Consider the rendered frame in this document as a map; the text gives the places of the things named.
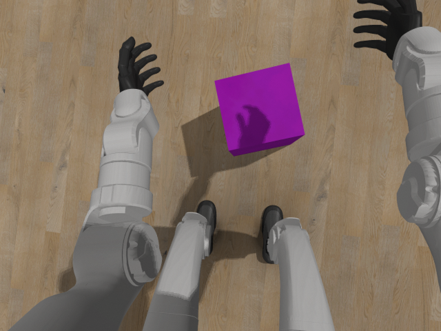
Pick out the left robot upper arm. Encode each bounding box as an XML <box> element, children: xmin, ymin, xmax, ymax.
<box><xmin>8</xmin><ymin>220</ymin><xmax>162</xmax><ymax>331</ymax></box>

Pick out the right robot upper arm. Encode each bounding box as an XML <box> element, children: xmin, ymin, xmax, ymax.
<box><xmin>397</xmin><ymin>155</ymin><xmax>441</xmax><ymax>292</ymax></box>

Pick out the robot left foot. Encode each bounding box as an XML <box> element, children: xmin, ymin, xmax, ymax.
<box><xmin>197</xmin><ymin>200</ymin><xmax>216</xmax><ymax>254</ymax></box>

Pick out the carton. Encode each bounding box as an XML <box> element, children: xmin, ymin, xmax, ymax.
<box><xmin>214</xmin><ymin>63</ymin><xmax>305</xmax><ymax>156</ymax></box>

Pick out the robot right hand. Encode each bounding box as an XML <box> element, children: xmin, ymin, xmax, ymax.
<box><xmin>353</xmin><ymin>0</ymin><xmax>422</xmax><ymax>60</ymax></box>

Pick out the robot right thigh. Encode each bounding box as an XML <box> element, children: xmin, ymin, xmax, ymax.
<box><xmin>269</xmin><ymin>224</ymin><xmax>335</xmax><ymax>331</ymax></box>

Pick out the robot left hand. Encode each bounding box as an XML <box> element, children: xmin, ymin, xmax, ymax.
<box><xmin>118</xmin><ymin>37</ymin><xmax>164</xmax><ymax>97</ymax></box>

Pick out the robot right forearm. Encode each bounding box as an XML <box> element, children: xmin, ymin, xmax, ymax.
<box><xmin>392</xmin><ymin>26</ymin><xmax>441</xmax><ymax>162</ymax></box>

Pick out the robot left forearm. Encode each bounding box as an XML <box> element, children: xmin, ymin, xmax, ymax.
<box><xmin>72</xmin><ymin>89</ymin><xmax>159</xmax><ymax>275</ymax></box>

